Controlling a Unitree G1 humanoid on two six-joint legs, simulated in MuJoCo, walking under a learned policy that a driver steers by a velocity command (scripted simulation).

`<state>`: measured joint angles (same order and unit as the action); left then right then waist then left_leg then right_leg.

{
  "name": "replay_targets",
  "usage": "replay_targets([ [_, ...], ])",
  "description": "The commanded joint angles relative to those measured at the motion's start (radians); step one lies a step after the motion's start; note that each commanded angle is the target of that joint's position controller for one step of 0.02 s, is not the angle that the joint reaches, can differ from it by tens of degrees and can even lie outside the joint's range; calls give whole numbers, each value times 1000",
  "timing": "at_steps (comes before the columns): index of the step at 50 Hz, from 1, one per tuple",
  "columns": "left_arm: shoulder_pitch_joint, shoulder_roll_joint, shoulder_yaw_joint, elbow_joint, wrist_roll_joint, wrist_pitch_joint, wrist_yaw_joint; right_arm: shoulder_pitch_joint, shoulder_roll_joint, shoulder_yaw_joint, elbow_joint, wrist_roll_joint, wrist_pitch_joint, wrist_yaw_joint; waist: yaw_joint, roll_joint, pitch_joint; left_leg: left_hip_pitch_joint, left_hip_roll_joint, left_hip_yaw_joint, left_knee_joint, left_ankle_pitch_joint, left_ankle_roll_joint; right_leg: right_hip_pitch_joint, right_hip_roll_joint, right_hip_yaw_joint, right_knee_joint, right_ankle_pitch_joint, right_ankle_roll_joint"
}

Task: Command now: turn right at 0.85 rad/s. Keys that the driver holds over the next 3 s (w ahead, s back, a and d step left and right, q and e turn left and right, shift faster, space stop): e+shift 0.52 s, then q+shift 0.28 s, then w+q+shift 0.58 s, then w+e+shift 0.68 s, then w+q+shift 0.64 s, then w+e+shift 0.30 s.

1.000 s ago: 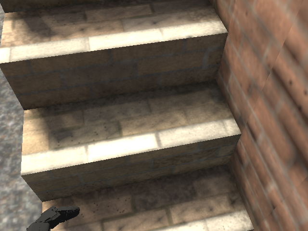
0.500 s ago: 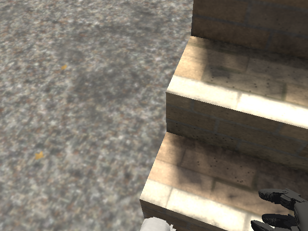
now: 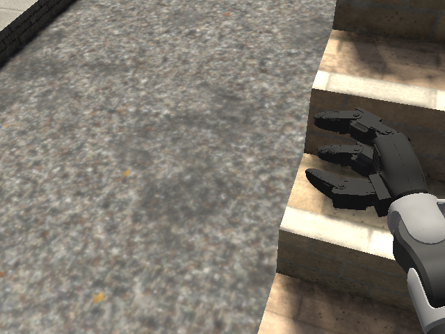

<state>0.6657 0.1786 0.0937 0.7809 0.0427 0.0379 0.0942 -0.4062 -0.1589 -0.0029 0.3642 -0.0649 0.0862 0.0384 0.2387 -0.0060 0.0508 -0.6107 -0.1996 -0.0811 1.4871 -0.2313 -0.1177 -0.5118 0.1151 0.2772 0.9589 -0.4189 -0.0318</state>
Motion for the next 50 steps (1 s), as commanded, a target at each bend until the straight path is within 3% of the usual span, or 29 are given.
replay_targets([
  [1,-353,150,23,-188,-12,-61,15,190,-100,-34,-16,-1,27,-38,-222,-84,-45,160,23,-80,-135,17,16,-132,-99,420,-141,601,-175],
  [4,-288,123,37,-159,-11,-12,21,159,-60,-21,-21,30,17,-39,-138,-92,-67,203,71,-56,-741,111,68,8,-71,389,-94,486,-83],
  [5,-237,113,43,-126,-12,13,18,145,-16,-9,1,53,17,-43,-108,-19,-92,312,96,-49,-1013,280,68,6,-5,318,-30,221,-41],
  [7,-287,148,54,-108,-3,35,-3,289,58,6,109,69,26,-75,-164,97,-80,640,165,0,-1460,730,97,-207,162,77,301,-326,14],
  [8,-281,95,47,-121,15,38,-6,316,36,-2,155,55,16,-80,-142,126,-71,631,235,26,-1535,868,116,-205,246,-77,686,-297,32],
  [9,-269,76,39,-163,8,43,-13,318,11,-5,191,54,-7,-72,-92,63,-62,667,283,66,-1398,914,98,-376,228,-132,1008,-319,38],
  [10,-230,42,13,-206,-31,35,-18,309,-16,1,207,51,-44,-59,-33,54,-56,723,352,48,-1217,1040,88,-568,183,-151,1149,-350,46],
  [11,-279,8,-16,-281,-15,25,-20,387,-144,-44,208,-12,-103,-54,-31,150,-104,628,618,-6,-1039,1203,273,-561,39,-257,1347,-273,85],
  [12,-311,84,-12,-280,15,33,-12,376,-201,-75,187,14,-135,-49,-47,187,-84,598,744,-134,-1124,940,397,-676,-55,-202,1389,-178,122],
  [13,-392,127,3,-240,36,37,-18,402,-124,-51,182,44,-149,-58,-93,9,-41,619,604,-45,-1102,874,346,-758,-14,-222,1473,-149,116],
  [14,-501,148,7,-207,34,12,-34,485,-90,-32,185,40,-154,-64,-186,-53,-71,735,485,20,-1018,1029,288,-815,34,-274,1456,-126,92],
  [15,-578,122,-4,-244,26,-1,-62,600,-165,-47,228,33,-152,-79,-214,-1,-128,849,477,15,-956,1211,229,-856,18,-256,1428,-94,65],
  [16,-613,150,-5,-324,1,21,-97,585,-309,-101,225,30,-150,-104,-183,54,-189,794,633,-166,-1063,1044,337,-742,-84,-163,1269,-34,88],
  [17,-617,166,-1,-310,-13,36,-104,591,-302,-101,242,27,-151,-103,-181,30,-182,798,639,-152,-1082,974,367,-716,-84,-178,1260,-47,92],
  [19,-649,149,2,-267,-19,54,-103,645,-217,-74,252,33,-137,-97,-224,3,-151,843,533,-4,-1057,872,314,-708,-59,-262,1196,-68,83],
  [22,-737,81,-16,-311,-17,84,-90,753,-224,-76,293,41,-142,-106,-257,95,-100,794,538,51,-1106,793,341,-649,-85,-289,1132,-97,93],
  [25,-709,97,-10,-315,-9,107,-90,760,-207,-69,281,41,-133,-114,-231,112,-90,739,528,154,-1106,734,330,-519,-125,-275,876,-22,118],
  [28,-761,79,-25,-349,10,87,-114,752,-223,-70,274,30,-120,-127,-253,119,-86,701,515,202,-1095,737,315,-351,-145,-264,413,69,105],
  [31,-716,23,-57,-323,-32,70,-111,700,-245,-83,249,12,-97,-118,-254,257,-142,619,489,272,-1078,797,289,-7,-118,-299,-55,-7,52],
  [32,-709,40,-56,-311,-34,63,-103,726,-251,-87,264,17,-85,-111,-269,265,-159,624,488,276,-1053,832,282,76,-95,-324,-189,-23,40],
  [35,-547,34,-64,-218,1,5,-87,754,-224,-74,304,52,-43,-80,-212,123,-208,543,422,287,-840,738,252,395,-38,-401,-674,350,5],
  [36,-507,27,-74,-192,36,-20,-84,787,-154,-48,306,57,-50,-70,-211,44,-244,325,395,253,-767,284,216,619,-158,-314,-625,548,15],
  [37,-492,73,-88,-224,40,-38,-76,809,-45,-19,259,51,-48,-50,-249,-163,-276,68,316,206,-605,-450,152,770,-488,-13,-441,1382,-57],
  [38,-439,199,-35,-222,6,-28,-29,841,-102,-45,272,58,-28,-67,-172,-193,-392,224,229,74,-383,-465,121,536,-598,-54,-472,1356,-258],
  [39,-548,199,-33,-255,-17,-18,-17,784,-157,-69,281,44,-20,-73,-199,-188,-332,229,213,34,-185,-408,96,397,-562,-98,-536,1130,-271],
  [40,-632,180,-42,-263,-25,-9,-12,707,-165,-81,266,31,-20,-71,-238,-187,-194,178,202,49,-73,-364,84,248,-506,-187,-582,917,-235],
  [42,-618,110,-64,-253,-21,-26,-18,703,-186,-98,274,6,-19,-77,-263,-216,-86,119,186,95,44,-266,78,152,-403,-247,-666,448,-179],
  [45,-508,124,-50,-193,-2,-61,-32,624,-157,-101,207,2,-28,-62,-242,-165,-49,-117,172,96,230,-151,120,241,-413,-149,-742,-71,-174],
  [50,-408,152,-20,-116,7,-143,-24,556,-124,-87,156,3,-60,-29,-236,-60,-110,-279,245,17,150,-79,148,406,-498,-114,-787,-121,-175],
])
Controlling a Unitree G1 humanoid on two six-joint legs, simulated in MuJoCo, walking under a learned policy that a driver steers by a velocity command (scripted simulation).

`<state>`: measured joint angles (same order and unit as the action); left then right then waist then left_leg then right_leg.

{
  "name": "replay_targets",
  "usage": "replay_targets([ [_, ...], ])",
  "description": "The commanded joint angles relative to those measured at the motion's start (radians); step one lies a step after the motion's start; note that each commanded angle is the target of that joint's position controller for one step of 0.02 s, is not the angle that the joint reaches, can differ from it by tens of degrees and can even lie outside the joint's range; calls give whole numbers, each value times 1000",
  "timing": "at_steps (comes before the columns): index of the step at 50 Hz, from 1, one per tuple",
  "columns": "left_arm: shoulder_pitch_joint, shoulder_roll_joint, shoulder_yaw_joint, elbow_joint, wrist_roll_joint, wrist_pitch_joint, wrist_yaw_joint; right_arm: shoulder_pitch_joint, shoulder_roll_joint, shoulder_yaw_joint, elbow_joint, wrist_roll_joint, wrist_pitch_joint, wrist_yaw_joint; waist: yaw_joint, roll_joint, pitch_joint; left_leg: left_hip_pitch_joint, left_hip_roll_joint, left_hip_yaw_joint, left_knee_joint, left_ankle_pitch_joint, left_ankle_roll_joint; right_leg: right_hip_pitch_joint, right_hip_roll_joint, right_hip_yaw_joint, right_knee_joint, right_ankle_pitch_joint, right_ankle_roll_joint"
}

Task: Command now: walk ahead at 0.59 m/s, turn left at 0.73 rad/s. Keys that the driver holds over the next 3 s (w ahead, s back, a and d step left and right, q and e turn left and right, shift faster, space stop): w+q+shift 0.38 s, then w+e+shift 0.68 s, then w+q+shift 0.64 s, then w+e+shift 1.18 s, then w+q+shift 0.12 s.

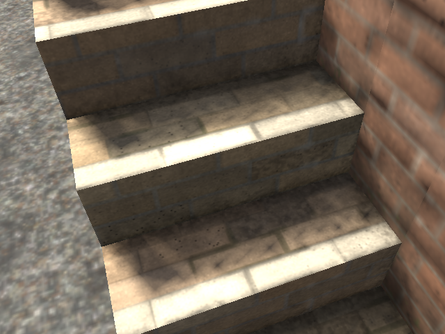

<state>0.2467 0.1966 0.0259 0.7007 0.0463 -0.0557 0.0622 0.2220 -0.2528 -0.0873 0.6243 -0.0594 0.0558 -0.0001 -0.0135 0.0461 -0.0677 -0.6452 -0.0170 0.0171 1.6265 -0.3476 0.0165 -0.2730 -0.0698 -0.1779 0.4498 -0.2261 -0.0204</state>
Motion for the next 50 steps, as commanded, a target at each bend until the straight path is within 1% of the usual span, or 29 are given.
replay_targets([
  [1,18,134,46,-18,-6,-53,7,-67,-8,6,-111,-4,-26,9,7,-131,14,-273,63,-76,27,29,16,163,-323,326,-279,-333,-176],
  [6,27,185,61,33,3,-73,-13,-125,4,22,-169,2,-14,-5,-1,-156,25,-296,121,-51,114,-34,44,84,-390,220,-320,-465,-147],
  [10,100,237,79,82,27,-90,-35,-264,-22,22,-236,20,-2,5,56,-177,77,-458,175,-78,23,-113,44,220,-432,164,-317,-465,-105],
  [12,48,264,86,62,35,-94,-45,-244,-22,32,-251,26,6,22,19,-154,73,-345,202,-92,-148,-82,44,154,-437,76,-315,-373,-71],
  [14,-103,271,86,2,29,-87,-59,-125,-59,20,-208,43,12,37,-64,-178,28,70,176,-1,-516,-62,61,-37,-323,-129,-288,-216,3],
  [17,-63,300,92,7,14,-19,-75,3,-112,-19,-168,57,-6,30,-116,-208,-33,277,103,135,-760,-77,98,79,-323,-145,-37,-49,-14],
  [18,-73,268,84,5,8,17,-82,153,-112,-30,-95,61,-33,21,-188,-106,-69,423,30,167,-950,39,111,90,-265,-194,264,218,-10],
  [19,-82,233,72,-30,13,39,-86,261,-129,-38,-23,59,-56,20,-227,47,-5,492,-101,189,-1084,88,82,-19,-207,-166,645,307,-20],
  [20,-82,-3,11,-96,28,36,-86,148,-118,-2,-23,59,-75,33,-81,270,143,465,10,-79,-1014,214,-11,-463,-111,-73,1031,-285,-7],
  [21,-42,-16,2,-215,17,7,-88,197,-344,-45,-62,82,-40,-7,-79,636,-155,696,197,-614,-1361,267,75,-653,52,74,1354,-326,51],
  [22,-102,-15,-7,-222,24,-4,-61,280,-355,-66,-27,39,-36,-21,-122,476,-203,749,332,-748,-1480,31,168,-774,62,150,1661,-271,34],
  [24,-253,-39,-23,-225,1,-45,-30,217,-237,-25,8,5,-71,-16,-70,232,10,606,334,-568,-1337,160,201,-956,9,158,1859,-188,-16],
  [25,-267,-29,-22,-209,-12,-45,-39,221,-151,3,42,-3,-90,-9,-43,149,-6,562,316,-468,-1266,248,195,-939,21,203,1897,-184,-47],
  [27,-307,-83,-36,-221,-34,-24,-43,302,-48,41,142,-23,-114,0,-22,117,-7,558,368,-416,-1277,162,174,-1044,153,333,2173,-245,-121],
  [28,-579,-103,-52,-272,28,-41,-40,565,67,68,213,28,-125,-25,-232,96,40,739,216,-475,-1277,340,136,-1116,143,207,2076,-386,-147],
  [30,-668,-171,-68,-300,7,-43,-62,791,66,79,318,2,-129,-76,-251,31,-15,1105,211,-433,-1140,875,158,-1327,194,201,1984,-505,-145],
  [31,-627,-206,-81,-286,-11,-30,-77,819,43,67,334,-7,-132,-93,-236,-2,-108,1162,237,-420,-1131,873,159,-1283,203,220,1954,-540,-139],
  [33,-468,-263,-100,-235,-26,13,-91,697,12,60,317,-12,-149,-96,-86,-56,-140,1107,313,-473,-1212,594,177,-1281,213,225,1971,-525,-115],
  [34,-549,-262,-101,-234,-11,21,-89,737,52,67,346,4,-155,-97,-118,-46,-111,1162,279,-440,-1209,676,164,-1326,212,178,1922,-544,-93],
  [37,-722,-283,-112,-270,-9,29,-82,857,117,81,426,16,-180,-112,-163,16,-97,1222,294,-369,-1211,778,175,-1370,198,147,1835,-562,-62],
  [39,-771,-263,-110,-291,-17,38,-82,836,122,76,418,11,-195,-113,-149,36,-99,1187,336,-339,-1256,643,184,-1312,158,182,1774,-537,-58],
  [40,-729,-284,-120,-298,-13,47,-83,796,116,71,405,11,-195,-109,-97,52,-90,1086,352,-321,-1297,544,165,-1236,120,181,1742,-485,-58],
  [44,-793,-200,-87,-306,-35,65,-91,707,98,60,303,-18,-180,-54,-97,14,65,838,377,-108,-1394,318,134,-1176,37,122,1721,-338,-74],
  [45,-808,-223,-103,-338,-39,64,-95,679,97,59,287,-16,-177,-60,-103,55,115,742,375,-70,-1424,355,109,-1076,10,162,1605,-417,-85],
  [46,-763,-228,-103,-319,-44,71,-90,638,84,59,262,-24,-165,-55,-83,64,97,687,346,36,-1432,507,98,-921,37,79,1543,-375,-95],
  [47,-690,-183,-91,-275,-66,75,-89,514,61,66,199,-17,-153,-48,-55,33,78,520,293,220,-1426,845,66,-597,64,-44,1289,-356,-106],
  [48,-660,-176,-77,-270,-77,67,-75,484,4,64,186,13,-150,-57,-47,117,74,425,272,265,-1340,1538,74,-332,149,-79,1115,-431,-120],
  [49,-696,-179,-75,-263,-61,48,-71,586,-6,76,223,46,-159,-52,-118,176,-47,353,249,201,-1163,2082,63,-47,207,-108,1118,-381,-153],
  [50,-547,-155,-50,-260,-72,49,-60,599,-101,55,236,37,-169,-31,-61,367,-140,376,265,170,-930,2127,57,39,195,-14,954,-464,-172],
])
Over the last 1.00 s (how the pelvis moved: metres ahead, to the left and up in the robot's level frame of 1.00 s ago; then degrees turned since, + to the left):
-0.12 0.02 -0.16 -25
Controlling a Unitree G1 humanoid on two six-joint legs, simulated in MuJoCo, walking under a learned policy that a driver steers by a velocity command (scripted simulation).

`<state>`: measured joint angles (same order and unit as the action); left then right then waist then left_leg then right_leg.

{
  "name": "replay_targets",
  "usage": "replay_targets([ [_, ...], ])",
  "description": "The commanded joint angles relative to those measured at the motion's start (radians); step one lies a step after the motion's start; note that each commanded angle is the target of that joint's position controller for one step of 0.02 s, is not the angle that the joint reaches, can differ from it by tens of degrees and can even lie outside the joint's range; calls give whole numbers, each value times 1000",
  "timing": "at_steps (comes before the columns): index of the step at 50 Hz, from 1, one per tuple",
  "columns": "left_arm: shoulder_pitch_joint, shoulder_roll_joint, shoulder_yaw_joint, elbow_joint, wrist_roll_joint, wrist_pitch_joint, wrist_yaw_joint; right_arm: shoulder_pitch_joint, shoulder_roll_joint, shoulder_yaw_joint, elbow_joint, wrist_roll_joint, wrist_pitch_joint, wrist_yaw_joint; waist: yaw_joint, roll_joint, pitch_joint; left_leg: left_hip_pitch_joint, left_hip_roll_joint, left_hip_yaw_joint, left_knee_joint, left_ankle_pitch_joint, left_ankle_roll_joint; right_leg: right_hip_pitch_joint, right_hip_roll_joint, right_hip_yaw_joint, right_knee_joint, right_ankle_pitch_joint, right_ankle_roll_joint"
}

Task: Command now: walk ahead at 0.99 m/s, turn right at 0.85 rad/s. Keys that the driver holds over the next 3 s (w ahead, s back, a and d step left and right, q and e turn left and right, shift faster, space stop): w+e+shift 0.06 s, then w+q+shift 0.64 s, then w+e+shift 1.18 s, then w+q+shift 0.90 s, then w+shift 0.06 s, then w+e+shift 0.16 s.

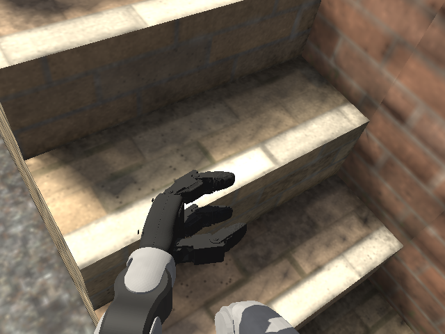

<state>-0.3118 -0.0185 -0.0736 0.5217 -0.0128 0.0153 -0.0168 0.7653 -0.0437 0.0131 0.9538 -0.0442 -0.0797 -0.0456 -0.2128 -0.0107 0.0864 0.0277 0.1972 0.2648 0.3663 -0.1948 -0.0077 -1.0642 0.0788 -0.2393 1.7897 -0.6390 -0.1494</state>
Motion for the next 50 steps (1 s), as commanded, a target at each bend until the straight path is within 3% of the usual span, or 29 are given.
replay_targets([
  [1,120,132,75,-57,-23,0,31,-1,-404,-78,-116,37,-54,38,181,439,-418,-361,59,-109,511,1836,97,1010,64,137,-559,-39,-45],
  [2,237,197,111,-19,-19,9,31,-88,-446,-106,-162,45,-64,67,218,360,-480,-596,11,-169,780,1079,74,1241,17,335,-780,110,-65],
  [3,259,247,154,47,-34,30,26,-176,-419,-113,-203,10,-65,90,205,128,-488,-727,-102,-217,1065,65,86,1224,42,443,-928,72,-49],
  [4,189,259,157,68,28,31,-1,-277,-193,-65,-261,-4,-68,90,154,73,-416,-955,-121,-363,1406,6,54,1183,-82,569,-960,265,-110],
  [5,262,289,170,91,34,50,20,-382,-182,-57,-318,5,-52,70,205,32,-425,-925,-177,-407,1502,158,51,901,-262,749,-1245,-6,-101],
  [6,346,207,145,148,36,6,22,-484,-150,-47,-367,-17,-52,58,233,57,-215,-921,-137,-362,1478,216,72,683,-226,843,-1376,-97,-4],
  [7,390,211,136,241,33,-23,37,-513,-66,-28,-393,-27,-56,63,181,-5,-142,-952,-139,-363,1449,230,86,607,-205,816,-1354,-116,-7],
  [8,411,236,144,298,38,-48,39,-493,-42,-15,-366,-22,-48,68,155,29,-98,-1007,-177,-407,1460,192,96,603,-214,710,-1346,-48,-28],
  [14,499,162,131,461,22,-155,14,-571,-103,-32,-313,25,6,54,146,-32,-94,-1123,-219,-466,1340,276,81,676,-244,418,-1402,115,-6],
  [20,480,290,158,431,31,-207,15,-611,-225,-93,-287,23,41,67,120,-39,-97,-1094,-216,-463,1239,407,46,709,-369,310,-1452,81,19],
  [23,465,366,194,371,47,-212,25,-654,-291,-141,-290,31,72,82,124,-71,-66,-993,-198,-426,1132,449,47,716,-429,224,-1508,66,23],
  [30,631,380,198,286,78,-193,33,-746,-256,-159,-334,23,135,41,248,-124,-33,-1235,-127,-463,1062,151,55,1181,-595,191,-1338,309,52],
  [31,501,428,202,270,97,-183,42,-627,-245,-160,-348,24,125,55,113,-254,-74,-1215,-55,-489,893,145,68,1294,-624,152,-1279,452,93],
  [34,463,412,196,203,88,-134,54,-564,-280,-168,-319,6,109,59,79,-164,-162,-945,12,-339,598,318,79,1296,-618,-78,-1198,586,181],
  [35,471,395,185,193,76,-113,45,-545,-274,-166,-290,8,99,64,81,-112,-172,-805,-10,-269,476,375,94,1277,-545,-164,-1175,556,194],
  [36,450,411,181,178,78,-82,39,-469,-240,-147,-282,9,79,82,45,-173,-176,-716,30,-279,254,455,124,1293,-524,-215,-1119,531,212],
  [38,522,389,169,149,68,-39,35,-420,-275,-140,-219,20,34,105,80,-64,-240,-545,-3,-229,46,672,145,1348,-459,-191,-925,526,179],
  [39,527,379,162,145,68,-15,45,-376,-270,-128,-195,20,24,106,69,-77,-257,-482,27,-275,-80,755,154,1345,-455,-151,-781,449,169],
  [40,495,383,165,115,77,-24,61,-316,-272,-121,-126,-5,14,130,39,9,-215,-362,44,-312,-162,867,136,1243,-426,-118,-686,265,173],
  [41,438,360,167,89,56,-34,69,-196,-305,-132,-63,-30,9,131,1,128,-146,-196,28,-300,-231,970,123,1082,-358,-94,-522,170,171],
  [42,349,366,183,86,15,-14,77,-121,-362,-144,-48,-30,32,123,-76,87,-102,-154,77,-428,-253,846,154,1019,-245,-11,-198,207,180],
  [43,338,287,185,40,-19,-16,72,-208,-492,-153,-78,-22,54,118,-2,267,-59,-87,133,-472,-3,1324,168,803,-22,78,153,-174,220],
  [44,470,141,146,0,-44,-27,42,-255,-603,-126,-92,-45,54,103,193,535,-108,137,37,-331,414,1837,34,411,74,198,375,-425,199],
  [45,531,147,132,38,-52,-61,30,-169,-642,-142,-74,-52,52,71,177,719,-249,327,-31,-139,547,1887,18,223,86,172,518,-428,173],
  [46,453,171,133,103,-42,-84,19,-93,-523,-96,-49,-13,63,49,124,465,-299,234,-34,-265,572,1706,-75,271,50,197,503,-333,171],
  [47,441,192,146,155,-30,-97,4,-35,-519,-80,-21,2,65,21,101,422,-326,180,-86,-220,599,1437,-190,297,44,214,381,-219,211],
  [48,469,227,162,204,-36,-88,-2,5,-537,-77,-7,15,62,-4,89,485,-328,199,-81,-271,590,1367,-286,282,24,268,338,-143,271],
  [49,433,298,179,249,-26,-59,-11,68,-531,-71,16,50,42,-10,41,472,-300,134,-80,-320,511,1235,-329,349,31,277,245,-93,286],
  [50,470,334,202,287,-32,-39,19,61,-542,-67,21,59,18,-13,89,458,-289,151,-71,-384,512,1154,-365,364,23,305,223,-70,316],
])
Over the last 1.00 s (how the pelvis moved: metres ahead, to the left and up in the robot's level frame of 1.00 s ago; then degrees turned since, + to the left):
0.20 0.20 0.02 -4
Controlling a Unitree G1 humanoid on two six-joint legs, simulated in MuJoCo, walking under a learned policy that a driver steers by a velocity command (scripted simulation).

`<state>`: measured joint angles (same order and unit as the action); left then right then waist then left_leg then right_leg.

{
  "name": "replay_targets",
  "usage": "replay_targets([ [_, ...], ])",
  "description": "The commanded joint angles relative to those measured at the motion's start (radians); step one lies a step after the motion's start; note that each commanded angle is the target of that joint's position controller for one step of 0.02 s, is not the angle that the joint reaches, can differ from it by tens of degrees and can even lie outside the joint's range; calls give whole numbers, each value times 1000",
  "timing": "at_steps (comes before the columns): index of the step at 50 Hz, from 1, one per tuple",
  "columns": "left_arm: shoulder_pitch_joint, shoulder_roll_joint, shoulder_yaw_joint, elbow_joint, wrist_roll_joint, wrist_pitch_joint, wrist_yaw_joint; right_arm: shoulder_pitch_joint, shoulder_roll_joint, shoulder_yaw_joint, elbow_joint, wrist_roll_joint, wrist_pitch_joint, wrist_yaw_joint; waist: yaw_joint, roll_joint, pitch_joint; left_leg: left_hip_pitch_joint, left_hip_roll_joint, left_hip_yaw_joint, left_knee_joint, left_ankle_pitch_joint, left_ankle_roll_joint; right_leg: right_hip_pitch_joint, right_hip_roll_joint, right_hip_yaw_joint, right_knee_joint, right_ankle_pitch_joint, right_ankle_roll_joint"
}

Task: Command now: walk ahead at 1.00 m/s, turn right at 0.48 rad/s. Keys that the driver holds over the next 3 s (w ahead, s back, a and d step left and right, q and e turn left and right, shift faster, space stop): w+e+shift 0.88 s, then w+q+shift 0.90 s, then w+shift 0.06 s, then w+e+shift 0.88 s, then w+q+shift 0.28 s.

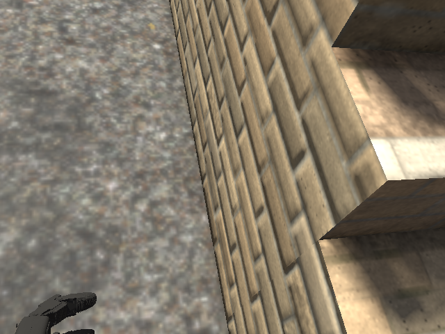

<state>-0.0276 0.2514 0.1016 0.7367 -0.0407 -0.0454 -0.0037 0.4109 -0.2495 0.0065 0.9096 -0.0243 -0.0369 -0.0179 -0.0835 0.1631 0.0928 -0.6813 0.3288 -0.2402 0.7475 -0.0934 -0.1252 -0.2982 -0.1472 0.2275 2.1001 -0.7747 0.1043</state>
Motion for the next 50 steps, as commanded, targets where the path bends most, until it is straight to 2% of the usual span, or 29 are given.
replay_targets([
  [1,159,40,16,91,11,32,18,419,-328,-68,83,42,-35,-44,-21,328,-286,799,-215,103,60,848,-288,-343,233,-191,-173,110,69],
  [6,39,-44,-6,211,66,46,19,524,-102,14,156,30,0,-36,-65,459,-180,613,-336,179,-72,543,-327,-224,287,-315,-222,60,40],
  [8,273,-30,14,306,38,89,37,275,-190,0,45,48,29,-58,135,331,-201,580,-313,76,-116,186,-433,-279,328,-250,-125,111,56],
  [12,659,40,24,397,84,97,102,-252,-299,-15,-221,64,85,-68,353,407,-141,461,-467,305,-287,357,-872,-110,516,-379,-429,30,99],
  [15,836,129,99,503,22,2,151,-515,-319,-72,-294,162,175,-23,337,32,-270,715,-506,302,483,177,-1219,-521,402,-307,-660,-292,-4],
  [16,440,23,98,384,85,-126,131,-235,-90,-68,-182,129,178,-25,87,-265,-210,625,-489,73,1035,-425,-1161,-1115,157,-176,-640,-318,-112],
  [17,-476,-129,66,51,202,-264,106,353,153,-41,39,87,134,-41,-355,-488,-38,565,-251,-411,1371,-858,-826,-1901,-111,43,-394,-147,-96],
  [18,-1598,-485,-87,-325,281,-313,113,1137,440,36,275,79,51,-38,-1002,-511,132,289,195,-872,781,-1196,-320,-2177,-151,57,34,202,161],
  [19,-1114,-510,-160,-249,208,-227,171,618,311,78,189,4,57,41,-654,134,297,-104,-32,-492,128,-670,-202,-1428,74,-108,20,470,135],
  [20,-354,-259,-73,-51,185,-98,235,58,56,25,135,17,93,74,-172,321,112,135,-191,-201,238,-407,-185,-1310,202,-68,14,475,74],
  [21,-44,-213,-49,65,137,7,265,-144,-77,-2,117,46,105,109,-52,507,34,65,-251,-6,200,-65,-286,-1147,227,-95,292,410,-16],
  [22,176,-228,1,146,61,33,231,-300,-263,-39,65,126,120,64,5,983,-183,49,-265,-138,-181,-391,-569,-1183,369,-165,750,289,7],
  [25,433,-137,0,133,56,75,217,-856,-227,-6,-107,-9,151,20,362,692,-45,-323,-367,30,-525,-632,-674,-862,508,-251,757,330,105],
  [28,1248,211,85,411,59,135,122,-1332,-327,-69,-283,-8,82,-120,760,698,-235,-452,-372,250,-757,-132,-885,145,479,-491,216,74,-25],
  [29,1580,307,109,445,75,147,98,-1663,-271,-59,-379,31,31,-173,1024,455,-259,-451,-350,261,-325,212,-868,424,254,-322,-135,8,-281],
  [30,1508,281,79,468,88,126,67,-1752,-62,-19,-388,77,46,-192,1076,-229,-175,-389,-465,330,420,261,-850,359,-13,-127,-797,92,-510],
  [31,485,68,-14,242,37,46,78,-1375,182,42,-349,150,90,-216,578,-1319,75,-181,-390,-88,1505,-890,-345,-445,-185,112,-1387,492,-586],
  [32,-260,-150,-157,44,99,6,-3,-863,318,113,-429,-21,101,-213,45,-999,130,-37,-367,-200,1379,-1265,92,-622,0,-275,-1649,913,-374],
  [33,-236,-112,-159,47,133,2,-32,-432,227,49,-269,-88,121,-130,-188,-513,-308,162,-488,78,1481,-822,186,-316,156,-424,-1362,1039,-273],
  [34,-74,-106,-161,77,94,-13,-23,-182,174,46,-293,-145,93,-68,-385,-280,-216,122,-392,103,1046,-474,193,-335,191,-66,-1211,1456,-227],
  [35,108,-28,-87,57,6,-35,32,-407,93,39,-310,-91,42,-21,-144,-165,-162,322,-313,188,525,-662,120,-528,143,279,-1566,1066,-320],
  [37,119,130,-37,72,36,-3,76,-637,64,5,-286,46,69,7,44,-102,-116,420,-358,292,122,-507,-12,-458,71,448,-1566,682,-436],
  [39,370,-7,-39,131,72,41,55,-517,39,-3,-237,97,86,37,90,65,-265,788,-311,150,-222,-317,118,-502,277,70,-1025,49,-237],
  [40,205,-23,-33,-108,47,28,41,-485,-175,-59,-204,88,63,58,49,476,-273,777,35,-214,-326,-352,239,-832,305,-257,-649,87,-132],
  [41,80,-3,-18,-158,70,25,34,-571,-138,-68,-244,65,50,51,62,206,-168,459,96,-352,-512,-709,243,-739,173,-123,-512,290,-138],
  [43,376,14,9,-112,48,89,-3,-961,-59,-64,-317,-3,17,3,398,188,-147,71,32,-111,-602,-409,131,-374,133,-93,-341,481,-142],
  [45,829,89,38,27,16,149,-38,-1112,-27,-68,-320,5,-5,-17,624,135,-257,-185,-104,244,-594,-73,10,183,132,-128,-350,366,-195],
  [48,671,25,-27,28,5,129,-46,-961,14,-55,-250,53,1,14,484,-306,11,146,-218,368,-297,18,28,-77,102,-208,-1136,131,-291],
  [50,599,-140,-87,-21,59,86,-41,-805,79,-30,-248,42,34,10,380,-496,-30,-16,-303,333,331,-345,164,31,80,-327,-1432,396,-335],
])
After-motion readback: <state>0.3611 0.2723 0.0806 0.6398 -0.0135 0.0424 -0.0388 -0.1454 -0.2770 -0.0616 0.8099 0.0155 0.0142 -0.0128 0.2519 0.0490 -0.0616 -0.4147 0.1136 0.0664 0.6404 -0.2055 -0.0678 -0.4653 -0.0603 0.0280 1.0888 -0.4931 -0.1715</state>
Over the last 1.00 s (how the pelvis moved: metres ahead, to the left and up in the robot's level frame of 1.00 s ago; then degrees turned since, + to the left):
0.18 0.32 -0.01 15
